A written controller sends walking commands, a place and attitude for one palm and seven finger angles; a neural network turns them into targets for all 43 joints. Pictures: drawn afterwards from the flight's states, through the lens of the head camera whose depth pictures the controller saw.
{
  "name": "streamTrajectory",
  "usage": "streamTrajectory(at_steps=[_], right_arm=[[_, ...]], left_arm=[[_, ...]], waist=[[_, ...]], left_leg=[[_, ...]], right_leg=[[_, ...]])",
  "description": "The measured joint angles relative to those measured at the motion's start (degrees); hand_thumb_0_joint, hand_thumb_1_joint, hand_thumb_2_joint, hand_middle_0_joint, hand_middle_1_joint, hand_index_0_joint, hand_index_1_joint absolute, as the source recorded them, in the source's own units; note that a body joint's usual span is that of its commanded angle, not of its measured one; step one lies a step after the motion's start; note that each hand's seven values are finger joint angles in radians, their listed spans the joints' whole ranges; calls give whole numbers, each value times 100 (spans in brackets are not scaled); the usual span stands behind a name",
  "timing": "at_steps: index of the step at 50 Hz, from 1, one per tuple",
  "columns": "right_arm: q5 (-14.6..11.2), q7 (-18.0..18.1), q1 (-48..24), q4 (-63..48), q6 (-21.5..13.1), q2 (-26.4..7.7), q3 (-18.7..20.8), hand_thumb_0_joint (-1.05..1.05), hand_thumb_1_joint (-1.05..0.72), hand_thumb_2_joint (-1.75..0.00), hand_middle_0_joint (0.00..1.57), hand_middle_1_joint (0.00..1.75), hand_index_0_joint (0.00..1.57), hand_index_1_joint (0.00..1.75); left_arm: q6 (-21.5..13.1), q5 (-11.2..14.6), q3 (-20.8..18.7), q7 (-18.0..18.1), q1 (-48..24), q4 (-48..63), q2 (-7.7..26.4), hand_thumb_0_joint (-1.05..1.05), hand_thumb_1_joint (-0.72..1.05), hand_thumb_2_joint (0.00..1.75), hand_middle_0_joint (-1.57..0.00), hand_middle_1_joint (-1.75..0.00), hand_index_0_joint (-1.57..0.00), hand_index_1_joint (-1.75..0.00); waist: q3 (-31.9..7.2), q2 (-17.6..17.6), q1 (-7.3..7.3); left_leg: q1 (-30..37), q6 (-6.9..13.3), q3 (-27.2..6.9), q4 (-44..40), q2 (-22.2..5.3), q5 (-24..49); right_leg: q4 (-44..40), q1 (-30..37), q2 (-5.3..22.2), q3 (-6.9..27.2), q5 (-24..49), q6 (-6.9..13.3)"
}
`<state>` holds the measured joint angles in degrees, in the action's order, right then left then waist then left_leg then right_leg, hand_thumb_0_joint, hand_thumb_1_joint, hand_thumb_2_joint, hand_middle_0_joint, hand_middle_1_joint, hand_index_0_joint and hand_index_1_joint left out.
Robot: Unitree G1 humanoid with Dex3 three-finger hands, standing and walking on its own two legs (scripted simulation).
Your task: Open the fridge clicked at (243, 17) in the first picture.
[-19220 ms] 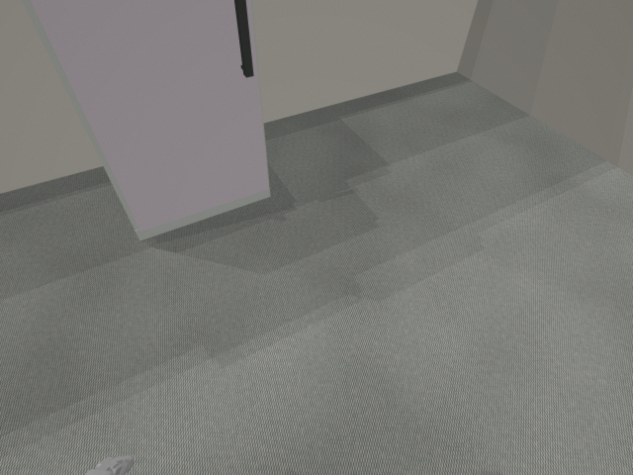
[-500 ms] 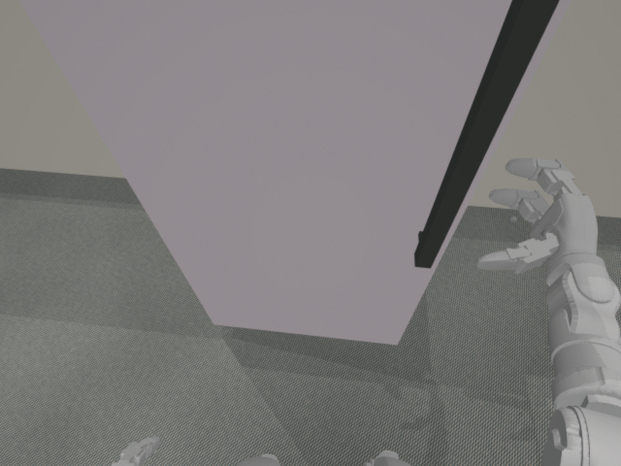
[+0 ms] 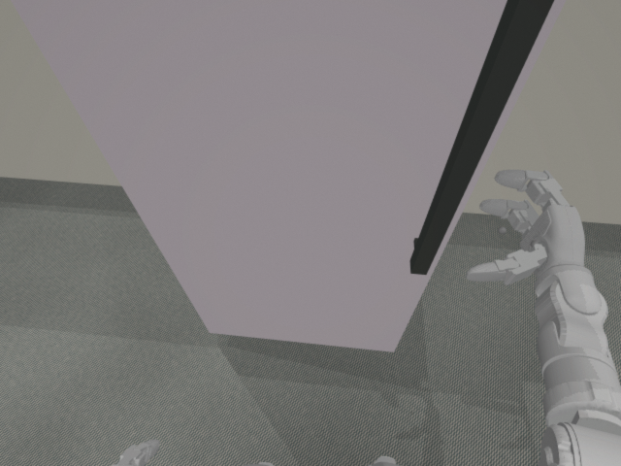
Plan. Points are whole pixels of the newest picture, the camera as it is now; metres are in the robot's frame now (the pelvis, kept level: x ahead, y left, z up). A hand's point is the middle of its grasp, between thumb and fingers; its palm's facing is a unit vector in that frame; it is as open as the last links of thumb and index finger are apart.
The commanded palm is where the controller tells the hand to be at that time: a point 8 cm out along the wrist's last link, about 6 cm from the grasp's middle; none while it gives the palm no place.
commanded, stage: move the hooked fingers beside the handle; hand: right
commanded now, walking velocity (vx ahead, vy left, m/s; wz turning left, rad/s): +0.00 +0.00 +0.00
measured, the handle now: (455, 160) +0.47 -0.13 +0.14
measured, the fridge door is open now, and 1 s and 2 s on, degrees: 0 0 0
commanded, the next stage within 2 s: feel for the door with the fingertips in 0.34 s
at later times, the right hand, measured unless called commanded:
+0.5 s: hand (492, 229) +0.41 -0.18 +0.09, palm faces -0.01 +1.00 -0.01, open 14.0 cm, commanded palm +0.39 -0.23 +0.09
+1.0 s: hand (472, 223) +0.42 -0.16 +0.09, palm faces +0.02 +1.00 -0.01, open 14.0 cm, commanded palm +0.40 -0.21 +0.09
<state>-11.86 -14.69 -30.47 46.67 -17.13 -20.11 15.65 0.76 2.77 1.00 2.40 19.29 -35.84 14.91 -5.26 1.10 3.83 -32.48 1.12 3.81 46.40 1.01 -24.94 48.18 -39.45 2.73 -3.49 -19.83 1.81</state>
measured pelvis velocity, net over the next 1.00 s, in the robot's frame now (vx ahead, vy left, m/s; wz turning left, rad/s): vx -0.01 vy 0.01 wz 0.00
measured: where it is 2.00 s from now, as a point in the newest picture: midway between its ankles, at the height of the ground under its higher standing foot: outside the picture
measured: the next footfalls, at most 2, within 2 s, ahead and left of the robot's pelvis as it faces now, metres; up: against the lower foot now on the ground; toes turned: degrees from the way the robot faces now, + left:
none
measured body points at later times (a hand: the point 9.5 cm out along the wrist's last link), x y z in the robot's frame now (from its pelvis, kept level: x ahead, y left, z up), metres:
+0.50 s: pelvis -0.01 +0.01 +0.00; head +0.05 +0.01 +0.45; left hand +0.07 +0.27 -0.12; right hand +0.41 -0.23 +0.09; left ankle -0.02 +0.11 -0.70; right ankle +0.04 -0.10 -0.70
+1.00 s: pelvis -0.01 +0.01 +0.00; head +0.05 +0.01 +0.45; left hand +0.07 +0.27 -0.12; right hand +0.41 -0.21 +0.09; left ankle -0.02 +0.11 -0.70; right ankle +0.04 -0.10 -0.70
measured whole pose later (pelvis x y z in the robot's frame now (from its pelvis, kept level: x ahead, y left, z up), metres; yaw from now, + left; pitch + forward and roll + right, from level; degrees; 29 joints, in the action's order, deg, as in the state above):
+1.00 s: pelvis -0.01 +0.01 +0.00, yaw +0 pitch +11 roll +1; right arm -9.8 -9.4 -33.2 49.4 -18.9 -17.4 14.1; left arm 0.5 2.2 1.2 1.5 18.9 -36.0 14.3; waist -5.1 1.2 4.3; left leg -33.3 2.0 3.8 47.5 1.5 -25.0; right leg 48.1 -39.6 3.1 -3.3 -19.2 0.9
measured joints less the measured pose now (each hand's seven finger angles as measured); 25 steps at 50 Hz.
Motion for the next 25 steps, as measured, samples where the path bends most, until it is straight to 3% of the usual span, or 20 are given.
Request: streamTrajectory(at_steps=[12, 25], right_arm=[[85, 80, -232, 251, -63, 6, -19, -1, 50, -30, 30, 120, 30, 120], [-3, 24, -130, 178, -90, 7, -48, -1, 50, -30, 30, 120, 30, 120]], left_arm=[[-34, -10, 61, 1, -163, 86, -7, 1, 90, 90, -20, -30, -20, -30], [22, 7, 20, -19, 56, -4, 18, 1, 90, 90, -20, -30, -20, -30]], waist=[[38, -11, -3], [21, 34, 6]], left_leg=[[-56, 42, 35, 80, 8, -2], [-66, 70, 27, 74, 37, 6]], right_leg=[[26, -42, 6, 39, 43, -37], [3, -36, 31, 38, 56, -64]])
